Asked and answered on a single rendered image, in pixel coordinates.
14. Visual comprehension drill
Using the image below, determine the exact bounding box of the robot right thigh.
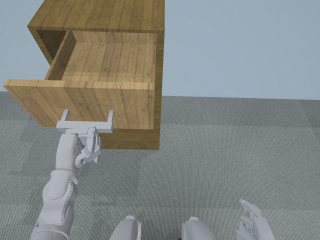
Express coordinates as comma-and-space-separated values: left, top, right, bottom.
181, 220, 217, 240

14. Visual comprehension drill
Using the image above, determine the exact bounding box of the robot right shin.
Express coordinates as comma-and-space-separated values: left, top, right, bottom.
188, 217, 199, 221

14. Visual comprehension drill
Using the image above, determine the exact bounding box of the cabinet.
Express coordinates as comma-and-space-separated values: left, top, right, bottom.
27, 0, 165, 150

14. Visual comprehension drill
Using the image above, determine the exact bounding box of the handle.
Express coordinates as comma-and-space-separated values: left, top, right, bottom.
56, 109, 114, 133

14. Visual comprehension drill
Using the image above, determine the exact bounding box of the left robot forearm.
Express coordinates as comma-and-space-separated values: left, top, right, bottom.
30, 168, 79, 240

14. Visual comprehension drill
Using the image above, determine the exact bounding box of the drawer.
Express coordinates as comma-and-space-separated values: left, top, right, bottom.
2, 30, 157, 130

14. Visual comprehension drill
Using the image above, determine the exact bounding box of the right robot hand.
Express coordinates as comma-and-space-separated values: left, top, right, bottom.
236, 199, 276, 240

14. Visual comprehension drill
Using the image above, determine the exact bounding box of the left robot hand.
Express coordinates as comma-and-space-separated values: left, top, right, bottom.
55, 124, 102, 174

